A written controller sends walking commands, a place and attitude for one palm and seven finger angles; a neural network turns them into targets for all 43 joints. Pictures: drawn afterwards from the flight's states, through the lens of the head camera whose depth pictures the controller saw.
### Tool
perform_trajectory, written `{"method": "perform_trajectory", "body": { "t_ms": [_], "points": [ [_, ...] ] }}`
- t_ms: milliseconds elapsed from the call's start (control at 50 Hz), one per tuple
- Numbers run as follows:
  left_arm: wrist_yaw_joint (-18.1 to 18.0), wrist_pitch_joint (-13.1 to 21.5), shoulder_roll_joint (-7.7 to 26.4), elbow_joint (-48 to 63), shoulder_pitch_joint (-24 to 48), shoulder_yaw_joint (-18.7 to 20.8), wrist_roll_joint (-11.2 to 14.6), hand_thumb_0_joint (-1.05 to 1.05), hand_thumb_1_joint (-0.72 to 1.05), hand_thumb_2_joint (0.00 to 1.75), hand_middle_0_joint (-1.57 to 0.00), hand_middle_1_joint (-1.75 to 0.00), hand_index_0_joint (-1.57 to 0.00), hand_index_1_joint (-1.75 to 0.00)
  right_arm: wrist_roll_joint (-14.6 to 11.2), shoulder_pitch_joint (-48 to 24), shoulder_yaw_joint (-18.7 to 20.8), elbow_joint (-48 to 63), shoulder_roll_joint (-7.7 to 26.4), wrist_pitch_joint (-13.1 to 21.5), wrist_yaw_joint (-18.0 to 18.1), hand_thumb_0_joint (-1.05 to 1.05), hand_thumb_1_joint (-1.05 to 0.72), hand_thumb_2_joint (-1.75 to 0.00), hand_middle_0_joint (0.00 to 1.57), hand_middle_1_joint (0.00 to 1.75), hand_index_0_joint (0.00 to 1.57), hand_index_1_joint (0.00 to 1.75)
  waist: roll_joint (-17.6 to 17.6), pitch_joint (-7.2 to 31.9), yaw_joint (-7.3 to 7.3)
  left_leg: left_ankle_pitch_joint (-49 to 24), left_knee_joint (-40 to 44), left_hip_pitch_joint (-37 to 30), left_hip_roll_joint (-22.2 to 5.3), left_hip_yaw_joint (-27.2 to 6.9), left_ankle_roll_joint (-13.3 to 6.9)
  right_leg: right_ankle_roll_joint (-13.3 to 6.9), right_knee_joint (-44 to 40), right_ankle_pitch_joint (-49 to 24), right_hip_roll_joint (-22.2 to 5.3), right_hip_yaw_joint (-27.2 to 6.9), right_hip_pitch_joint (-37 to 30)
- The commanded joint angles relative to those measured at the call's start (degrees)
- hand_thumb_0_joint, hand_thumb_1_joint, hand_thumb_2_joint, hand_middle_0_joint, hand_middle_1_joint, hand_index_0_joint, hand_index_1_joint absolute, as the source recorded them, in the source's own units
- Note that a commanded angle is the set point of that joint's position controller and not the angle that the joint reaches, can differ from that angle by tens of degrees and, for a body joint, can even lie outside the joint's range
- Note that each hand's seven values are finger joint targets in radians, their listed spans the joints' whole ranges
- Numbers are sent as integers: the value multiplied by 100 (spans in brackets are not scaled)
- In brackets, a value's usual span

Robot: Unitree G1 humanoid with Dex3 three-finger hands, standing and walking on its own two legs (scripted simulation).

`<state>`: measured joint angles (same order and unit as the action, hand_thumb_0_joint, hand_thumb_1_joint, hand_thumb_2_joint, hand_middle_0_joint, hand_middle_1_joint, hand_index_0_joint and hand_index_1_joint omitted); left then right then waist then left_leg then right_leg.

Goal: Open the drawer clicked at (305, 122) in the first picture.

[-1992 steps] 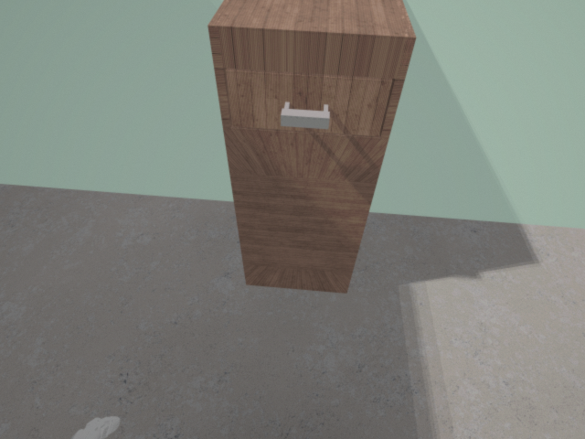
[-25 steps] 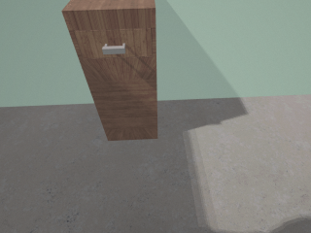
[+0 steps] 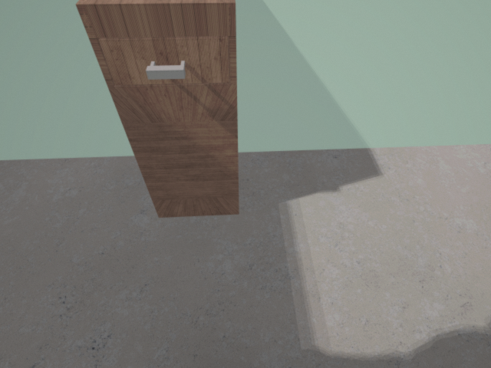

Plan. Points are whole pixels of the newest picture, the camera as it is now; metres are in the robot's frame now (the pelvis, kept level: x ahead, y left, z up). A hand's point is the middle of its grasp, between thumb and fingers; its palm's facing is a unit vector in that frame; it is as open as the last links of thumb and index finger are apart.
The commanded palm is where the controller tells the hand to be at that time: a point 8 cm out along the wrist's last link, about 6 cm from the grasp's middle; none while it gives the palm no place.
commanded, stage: look to check the result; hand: left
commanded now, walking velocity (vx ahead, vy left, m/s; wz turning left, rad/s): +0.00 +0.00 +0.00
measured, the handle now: (167, 68) +0.87 +0.27 +0.03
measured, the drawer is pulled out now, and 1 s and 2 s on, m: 0.00 0.00 0.00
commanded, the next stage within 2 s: take the last steps up to it in 0.30 s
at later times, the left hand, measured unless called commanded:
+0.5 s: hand out of the picture +0.09 +0.24 -0.16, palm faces -0.03 -0.94 -0.35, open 7.4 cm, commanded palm none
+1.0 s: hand out of the picture +0.12 +0.23 -0.18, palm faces +0.09 -0.98 -0.18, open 7.4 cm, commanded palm none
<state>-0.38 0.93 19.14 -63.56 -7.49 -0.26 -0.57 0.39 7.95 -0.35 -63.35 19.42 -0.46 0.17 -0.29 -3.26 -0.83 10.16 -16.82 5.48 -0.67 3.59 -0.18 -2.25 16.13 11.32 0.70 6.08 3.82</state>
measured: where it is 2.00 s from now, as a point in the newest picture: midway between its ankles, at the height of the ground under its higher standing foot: (249, 342)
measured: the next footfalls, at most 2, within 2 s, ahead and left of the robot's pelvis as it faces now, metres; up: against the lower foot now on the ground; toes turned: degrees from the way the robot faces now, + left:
left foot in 0.80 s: +0.12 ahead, +0.15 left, +0.00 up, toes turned +11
right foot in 1.22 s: +0.40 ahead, -0.12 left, +0.00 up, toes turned +3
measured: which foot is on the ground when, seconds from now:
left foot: down 0.00-0.60, up 0.62-0.78, down 0.80-1.00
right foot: down 0.00-0.82, up 0.84-1.00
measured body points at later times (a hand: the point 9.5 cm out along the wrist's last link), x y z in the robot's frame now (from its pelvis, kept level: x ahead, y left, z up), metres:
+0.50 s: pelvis +0.01 -0.01 +0.00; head +0.02 -0.01 +0.45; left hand +0.09 +0.29 -0.13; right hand +0.08 -0.30 -0.14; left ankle -0.01 +0.11 -0.75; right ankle -0.03 -0.09 -0.75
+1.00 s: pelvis +0.13 +0.05 -0.01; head +0.17 +0.06 +0.44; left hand +0.12 +0.28 -0.17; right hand +0.07 -0.17 -0.16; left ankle +0.08 +0.14 -0.75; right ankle +0.12 -0.09 -0.68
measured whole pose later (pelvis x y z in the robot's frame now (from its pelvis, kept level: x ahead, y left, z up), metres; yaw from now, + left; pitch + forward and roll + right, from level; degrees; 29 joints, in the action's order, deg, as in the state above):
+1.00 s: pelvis +0.13 +0.05 -0.01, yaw +6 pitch +0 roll -1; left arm 0.8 -0.4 11.1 -62.0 -13.6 2.4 -1.2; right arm 1.4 23.5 0.6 -64.9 6.5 3.0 1.6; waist 0.6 -5.5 -1.5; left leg 16.3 -24.3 8.1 -1.0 4.8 -1.5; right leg 0.2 58.7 19.9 -5.0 3.9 26.1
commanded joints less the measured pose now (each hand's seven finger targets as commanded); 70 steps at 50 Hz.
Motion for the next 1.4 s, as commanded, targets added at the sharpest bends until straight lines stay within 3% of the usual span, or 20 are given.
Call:
{"method": "perform_trajectory", "body": {
  "t_ms": [0,360,480,560,620,680,740,760,780,800,840,880,960,1080,1140,1160,1200,1260,1320,1380],
  "points": [
    [-66,149,1186,328,146,230,13,0,90,90,-20,-30,-20,-30,25,-136,230,339,1136,125,64,0,-90,-90,20,30,20,30,-13,509,21,-1263,150,-175,-768,-710,-120,-5,-212,-1446,-954,-851,-53],
    [-98,176,1242,372,137,253,8,0,90,90,-20,-30,-20,-30,23,-162,252,375,1126,109,71,0,-90,-90,20,30,20,30,91,557,15,-1445,61,-311,-767,-629,-114,28,-184,-1969,-974,-847,-142],
    [-87,34,565,176,-297,99,5,0,90,90,-20,-30,-20,-30,82,225,52,190,304,-17,7,0,-90,-90,20,30,20,30,40,318,58,-68,-90,99,-567,-474,-11,84,-249,66,-975,-876,-42],
    [-29,-22,794,102,-732,243,-39,0,90,90,-20,-30,-20,-30,129,249,64,257,160,-19,-40,0,-90,-90,20,30,20,30,594,-274,241,1044,-1004,1390,-219,-148,27,-295,-662,2025,-1423,-1509,-226],
    [-11,40,787,154,-968,342,-67,0,90,90,-20,-30,-20,-30,105,44,154,457,164,11,-44,0,-90,-90,20,30,20,30,703,-699,342,1774,-2473,2328,-386,-206,42,-859,-875,1838,-2068,-2007,-232],
    [-12,156,716,222,-988,433,-86,0,90,90,-20,-30,-20,-30,46,191,214,581,-29,79,-60,0,-90,-90,20,30,20,30,464,-641,181,1748,-2508,2461,-635,-219,50,-1041,-603,547,-2247,-1667,-415],
    [22,184,558,213,-858,449,-20,0,90,90,-20,-30,-20,-30,64,964,213,380,-319,137,-69,0,-90,-90,20,30,20,30,303,-305,-183,705,-1259,932,-431,274,35,-583,209,-214,-1681,-616,232],
    [40,174,397,240,-780,420,22,0,90,90,-20,-30,-20,-30,98,1733,251,120,-233,197,-44,0,-90,-90,20,30,20,30,-202,-49,-463,223,-722,-22,-303,204,-45,-309,1263,-424,-1236,-129,723],
    [84,163,-40,398,-793,337,70,0,90,90,-20,-30,-20,-30,183,2464,393,-139,252,279,26,0,-90,-90,20,30,20,30,-1658,133,-621,270,-104,-731,-1207,-1433,-484,133,2984,287,-453,402,1782],
    [87,169,-215,635,-538,258,87,0,90,90,-20,-30,-20,-30,165,3011,475,-280,513,275,132,0,-90,-90,20,30,20,30,-2179,249,-721,-39,476,-1109,-2106,-2951,-1025,240,4327,2300,-12,147,2816],
    [38,140,-161,716,-119,321,-13,0,90,90,-20,-30,-20,-30,131,2724,424,-162,227,273,152,0,-90,-90,20,30,20,30,-885,-205,-551,-143,376,-500,-2315,-2799,-1304,81,5173,1878,-580,-551,3309],
    [91,102,-380,635,-222,327,-55,0,90,90,-20,-30,-20,-30,141,2227,369,-48,-81,351,189,0,-90,-90,20,30,20,30,-350,-579,-249,-250,522,125,-1986,-2071,-1033,181,4943,1191,-818,-600,3179],
    [164,30,-626,615,-459,298,-66,0,90,90,-20,-30,-20,-30,103,2147,338,-131,-235,446,236,0,-90,-90,20,30,20,30,-520,-113,-59,-998,412,96,-1480,-973,-804,310,3856,473,-765,-318,2728],
    [201,22,-685,904,172,327,-77,0,90,90,-20,-30,-20,-30,148,2221,359,-147,-339,389,200,0,-90,-90,20,30,20,30,-755,-395,-209,-608,357,440,-1392,-674,-713,222,2492,164,-492,78,2153],
    [185,96,-527,786,-322,401,-78,0,90,90,-20,-30,-20,-30,146,2166,360,-139,-367,338,186,0,-90,-90,20,30,20,30,-594,-153,55,-1094,-541,579,-1263,-433,-530,90,1695,25,-220,225,989],
    [169,154,-323,544,-1055,466,-85,0,90,90,-20,-30,-20,-30,92,2092,347,-127,-403,346,180,0,-90,-90,20,30,20,30,-263,245,381,-1330,-1512,976,-1037,-199,-379,-44,1435,-184,-307,-56,-152],
    [54,236,602,160,-2450,709,-62,0,90,90,-20,-30,-20,-30,-47,1878,289,270,-836,401,128,0,-90,-90,20,30,20,30,1760,1165,788,2525,-4963,2796,6,262,-23,-1061,201,-850,-2720,-3293,-1781],
    [-90,191,20,446,-1237,565,-37,0,90,90,-20,-30,-20,-30,33,1203,366,403,-814,322,90,0,-90,-90,20,30,20,30,878,-52,308,1840,-5411,2982,-741,-472,-38,-1106,-60,-479,-2288,-2405,229],
    [-97,276,-328,595,-774,446,-91,0,90,90,-20,-30,-20,-30,88,1249,311,408,-1067,152,45,0,-90,-90,20,30,20,30,528,-125,-90,1640,-4040,1969,-765,-249,72,-938,-136,-1611,-1848,-1249,1308],
    [-49,307,-287,590,-827,513,-88,0,90,90,-20,-30,-20,-30,95,1296,297,432,-1166,147,-20,0,-90,-90,20,30,20,30,499,249,-123,960,-2831,1465,-553,77,97,-891,-36,-1359,-1549,-977,1142]
  ]
}}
